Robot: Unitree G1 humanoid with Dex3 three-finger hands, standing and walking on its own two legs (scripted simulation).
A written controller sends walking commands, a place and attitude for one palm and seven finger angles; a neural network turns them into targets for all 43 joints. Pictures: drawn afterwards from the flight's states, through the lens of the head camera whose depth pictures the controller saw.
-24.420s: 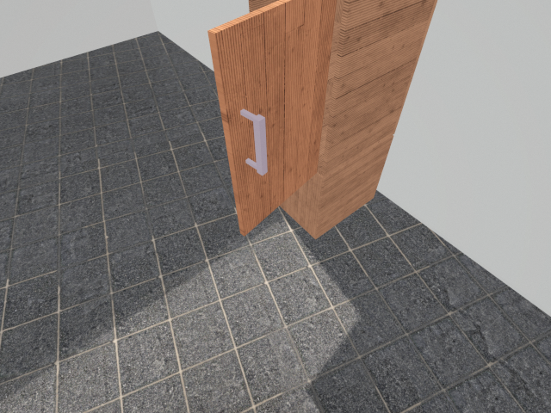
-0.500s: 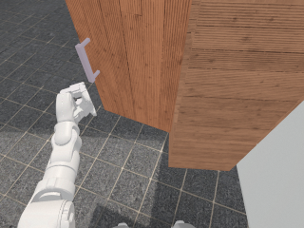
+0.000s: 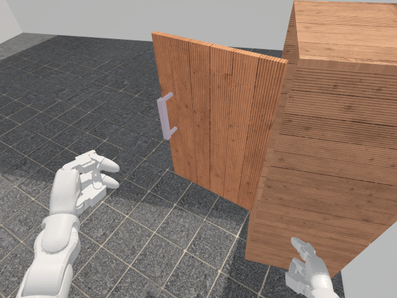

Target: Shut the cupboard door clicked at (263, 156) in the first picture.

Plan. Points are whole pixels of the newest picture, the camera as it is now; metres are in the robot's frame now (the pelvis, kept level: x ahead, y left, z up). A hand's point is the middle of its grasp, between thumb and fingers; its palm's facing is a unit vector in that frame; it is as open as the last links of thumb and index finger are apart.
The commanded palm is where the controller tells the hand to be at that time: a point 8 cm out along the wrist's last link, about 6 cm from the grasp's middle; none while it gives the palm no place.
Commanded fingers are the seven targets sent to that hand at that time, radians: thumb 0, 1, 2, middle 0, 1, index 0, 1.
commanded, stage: draw the hand back to the body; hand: left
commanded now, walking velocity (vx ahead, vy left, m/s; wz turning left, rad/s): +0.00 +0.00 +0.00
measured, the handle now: (168, 116) +0.64 +0.17 +0.00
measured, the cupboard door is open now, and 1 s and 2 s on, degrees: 71 71 71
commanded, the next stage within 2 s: step back with the hand held close in 0.74 s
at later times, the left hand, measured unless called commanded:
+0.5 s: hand (27, 220) +0.18 +0.28 +0.16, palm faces +0.47 -0.77 -0.44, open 7.0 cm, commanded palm +0.14 +0.30 +0.18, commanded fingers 0.00 0.90 0.90 -0.20 -0.30 -0.20 -0.30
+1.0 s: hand (36, 214) +0.19 +0.27 +0.16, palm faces +0.44 -0.78 -0.45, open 7.4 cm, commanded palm +0.13 +0.30 +0.18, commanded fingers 0.00 0.90 0.90 -0.20 -0.30 -0.20 -0.30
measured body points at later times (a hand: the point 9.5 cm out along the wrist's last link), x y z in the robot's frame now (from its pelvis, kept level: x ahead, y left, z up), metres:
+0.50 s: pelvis +0.00 +0.00 +0.00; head -0.02 -0.03 +0.45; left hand +0.15 +0.32 +0.18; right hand +0.19 -0.22 -0.09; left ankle -0.01 +0.10 -0.74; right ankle -0.01 -0.11 -0.74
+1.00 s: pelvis -0.01 +0.00 +0.00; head -0.01 -0.03 +0.45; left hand +0.16 +0.31 +0.18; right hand +0.17 -0.22 -0.09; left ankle -0.01 +0.10 -0.74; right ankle -0.01 -0.11 -0.74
